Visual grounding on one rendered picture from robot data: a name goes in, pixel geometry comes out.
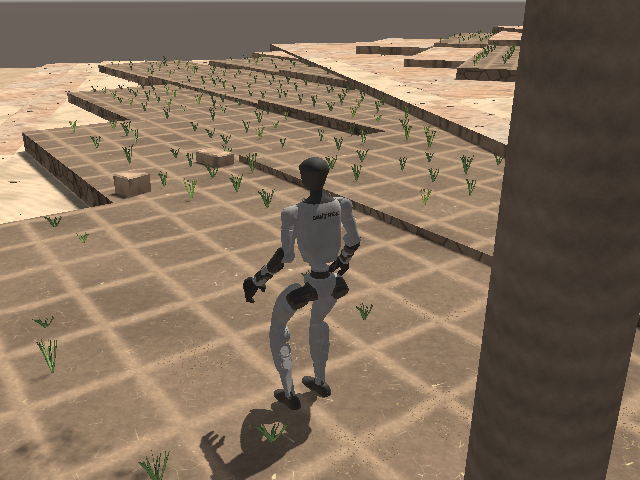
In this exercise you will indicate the left robot forearm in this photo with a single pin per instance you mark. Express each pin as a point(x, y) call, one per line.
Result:
point(271, 268)

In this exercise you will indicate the right robot foot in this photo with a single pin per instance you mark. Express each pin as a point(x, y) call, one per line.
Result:
point(323, 389)

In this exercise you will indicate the robot left upper arm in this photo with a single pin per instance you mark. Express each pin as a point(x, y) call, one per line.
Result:
point(289, 217)

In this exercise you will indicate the right robot forearm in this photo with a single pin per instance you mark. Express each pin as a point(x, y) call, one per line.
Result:
point(347, 253)

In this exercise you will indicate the robot right upper arm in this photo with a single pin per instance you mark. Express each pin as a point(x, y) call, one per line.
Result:
point(349, 223)

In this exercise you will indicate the humanoid robot torso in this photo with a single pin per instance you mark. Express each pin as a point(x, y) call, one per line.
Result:
point(319, 240)

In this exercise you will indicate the right robot hand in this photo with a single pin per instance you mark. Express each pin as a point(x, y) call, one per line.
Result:
point(336, 264)

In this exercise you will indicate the left robot hand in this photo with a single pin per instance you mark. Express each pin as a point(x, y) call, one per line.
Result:
point(250, 289)

